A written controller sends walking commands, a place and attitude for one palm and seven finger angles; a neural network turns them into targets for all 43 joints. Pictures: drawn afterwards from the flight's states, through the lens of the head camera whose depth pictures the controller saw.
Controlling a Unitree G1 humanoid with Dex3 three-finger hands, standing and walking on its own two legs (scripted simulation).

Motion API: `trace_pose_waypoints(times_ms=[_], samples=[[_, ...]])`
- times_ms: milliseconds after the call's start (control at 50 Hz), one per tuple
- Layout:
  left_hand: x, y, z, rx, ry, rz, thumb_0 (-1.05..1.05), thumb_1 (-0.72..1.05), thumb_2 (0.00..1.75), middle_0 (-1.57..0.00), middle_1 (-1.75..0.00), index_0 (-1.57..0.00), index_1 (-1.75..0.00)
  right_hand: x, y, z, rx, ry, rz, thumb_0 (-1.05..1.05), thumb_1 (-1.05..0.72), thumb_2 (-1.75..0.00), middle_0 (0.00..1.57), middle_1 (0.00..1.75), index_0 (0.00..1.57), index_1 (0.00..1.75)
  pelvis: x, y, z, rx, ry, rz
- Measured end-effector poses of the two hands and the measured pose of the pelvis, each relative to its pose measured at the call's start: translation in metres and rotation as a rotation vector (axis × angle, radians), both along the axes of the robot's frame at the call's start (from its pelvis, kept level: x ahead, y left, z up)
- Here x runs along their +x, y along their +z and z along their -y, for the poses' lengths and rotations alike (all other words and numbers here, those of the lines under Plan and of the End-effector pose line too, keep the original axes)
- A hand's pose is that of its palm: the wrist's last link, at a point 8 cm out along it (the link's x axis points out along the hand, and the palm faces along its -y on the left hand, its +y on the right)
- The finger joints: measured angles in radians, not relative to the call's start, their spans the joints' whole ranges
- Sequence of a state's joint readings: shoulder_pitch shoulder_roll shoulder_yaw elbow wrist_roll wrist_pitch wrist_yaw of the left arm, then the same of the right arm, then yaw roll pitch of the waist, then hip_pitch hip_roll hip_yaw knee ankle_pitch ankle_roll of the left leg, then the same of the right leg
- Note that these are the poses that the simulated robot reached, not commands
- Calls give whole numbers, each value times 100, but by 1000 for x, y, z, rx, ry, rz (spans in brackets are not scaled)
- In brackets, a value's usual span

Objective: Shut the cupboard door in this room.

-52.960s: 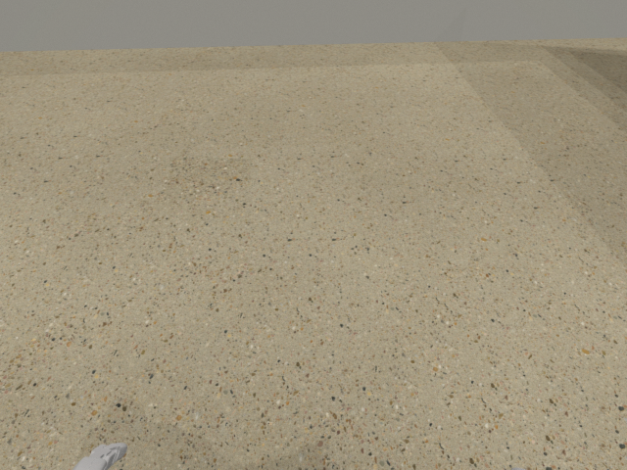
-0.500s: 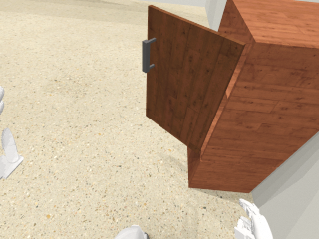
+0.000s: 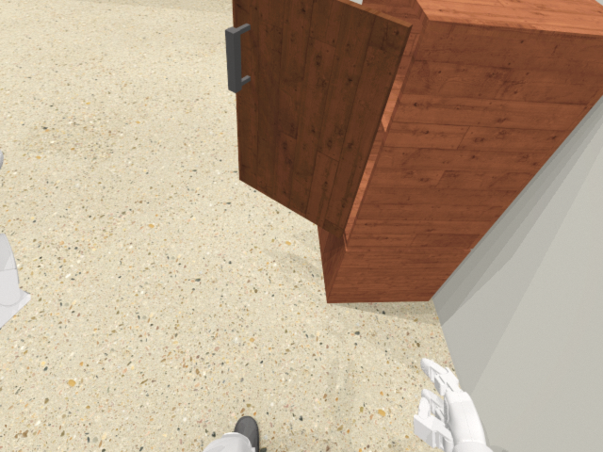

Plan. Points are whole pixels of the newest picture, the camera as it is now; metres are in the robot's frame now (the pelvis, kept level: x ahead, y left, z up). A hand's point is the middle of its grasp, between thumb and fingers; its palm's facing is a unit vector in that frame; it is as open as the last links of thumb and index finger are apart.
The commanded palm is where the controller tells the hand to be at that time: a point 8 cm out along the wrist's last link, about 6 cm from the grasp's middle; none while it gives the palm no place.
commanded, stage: stop stepping back and stand still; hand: left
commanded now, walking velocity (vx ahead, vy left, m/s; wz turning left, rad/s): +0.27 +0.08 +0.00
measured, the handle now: (240, 58) +0.86 +0.19 +0.05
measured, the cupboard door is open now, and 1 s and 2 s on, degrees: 52 52 52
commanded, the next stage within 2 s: let the arm hang, fingers relaxed in 0.62 s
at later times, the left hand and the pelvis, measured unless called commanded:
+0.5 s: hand (18, 273) +0.23 +0.27 +0.18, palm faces +0.41 -0.83 -0.38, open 7.4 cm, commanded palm +0.14 +0.32 +0.19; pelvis +0.00 +0.02 -0.01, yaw -1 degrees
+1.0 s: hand out of the picture +0.11 +0.19 -0.16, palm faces +0.10 -0.99 -0.13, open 7.1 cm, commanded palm none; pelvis +0.02 +0.02 +0.00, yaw +2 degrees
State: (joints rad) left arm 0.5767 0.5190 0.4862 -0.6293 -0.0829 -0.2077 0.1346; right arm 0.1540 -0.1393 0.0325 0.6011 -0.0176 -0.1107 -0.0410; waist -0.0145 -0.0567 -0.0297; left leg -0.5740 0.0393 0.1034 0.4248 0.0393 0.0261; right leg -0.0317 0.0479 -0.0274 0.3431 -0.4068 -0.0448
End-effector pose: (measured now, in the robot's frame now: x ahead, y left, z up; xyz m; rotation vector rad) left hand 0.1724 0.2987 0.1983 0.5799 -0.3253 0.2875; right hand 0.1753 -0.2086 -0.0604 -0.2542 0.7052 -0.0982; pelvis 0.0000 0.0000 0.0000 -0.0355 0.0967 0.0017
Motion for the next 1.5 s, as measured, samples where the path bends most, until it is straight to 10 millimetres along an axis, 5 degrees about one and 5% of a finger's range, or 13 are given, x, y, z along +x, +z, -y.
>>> trace_pose_waypoints(times_ms=[160,300,420,500,620,720,760,840,920,980,1080,1280,1500], samples=[[-38,14,-6,-6,63,82,1,89,90,-21,-30,-21,-30,-56,-19,33,-19,-131,-51,2,-90,-90,21,30,20,30,0,-8,-1,7,5,118],[-35,-7,-22,-159,176,155,1,89,90,-21,-30,-21,-30,-74,-31,46,-47,-168,-87,2,-91,-90,21,30,20,30,-1,-12,-4,8,19,148],[0,-23,-24,-165,112,148,1,89,90,-20,-30,-20,-30,-63,-27,36,-77,-167,-106,2,-91,-90,21,30,20,30,10,-16,-15,29,12,137],[20,-10,-16,-93,25,84,1,89,90,-20,-30,-20,-30,-49,-14,17,-30,-146,-38,2,-91,-90,20,30,20,30,-1,-7,-21,23,-16,138],[9,27,-3,74,-46,34,1,89,90,-21,-30,-21,-30,-36,1,-6,59,-112,5,2,-91,-90,21,30,20,30,3,10,-16,18,-36,103],[-6,21,-13,78,94,-58,1,89,90,-21,-30,-21,-30,-26,-15,-4,96,-91,-25,1,-90,-90,21,30,20,30,13,11,-13,20,-21,98],[-3,-9,-23,37,159,-175,0,89,90,-21,-30,-21,-30,-22,-27,1,108,-49,-57,1,-90,-90,21,30,20,30,17,10,-15,24,-18,87],[4,-135,-25,-218,262,-612,0,90,90,-19,-30,-20,-30,-22,-54,16,97,-48,-141,1,-90,-90,21,30,20,30,21,1,-20,35,-3,85],[-29,-261,22,-436,216,-1052,1,91,90,-19,-29,-19,-30,-38,-62,23,34,-74,-251,1,-91,-90,21,30,20,30,20,-7,-24,31,20,103],[-72,-322,64,-591,172,-1303,1,92,90,-19,-29,-19,-30,-61,-53,21,-17,-94,-347,1,-91,-90,20,30,20,30,20,-5,-24,44,19,120],[-105,-341,47,-666,271,-1390,-6,103,90,-21,-30,-21,-30,-101,-42,14,-61,-107,-499,1,-91,-90,20,30,19,30,18,5,-24,22,36,109],[-183,-318,12,-565,412,-1633,-1,95,90,-20,-30,-20,-30,-142,-64,-23,60,-163,-597,1,-92,-90,20,30,20,30,14,18,-43,20,7,118],[-203,-319,22,-565,411,-1686,0,92,90,-19,-29,-20,-30,-181,-71,-41,120,-196,-677,1,-92,-90,20,30,20,30,9,20,-46,32,-16,140]])
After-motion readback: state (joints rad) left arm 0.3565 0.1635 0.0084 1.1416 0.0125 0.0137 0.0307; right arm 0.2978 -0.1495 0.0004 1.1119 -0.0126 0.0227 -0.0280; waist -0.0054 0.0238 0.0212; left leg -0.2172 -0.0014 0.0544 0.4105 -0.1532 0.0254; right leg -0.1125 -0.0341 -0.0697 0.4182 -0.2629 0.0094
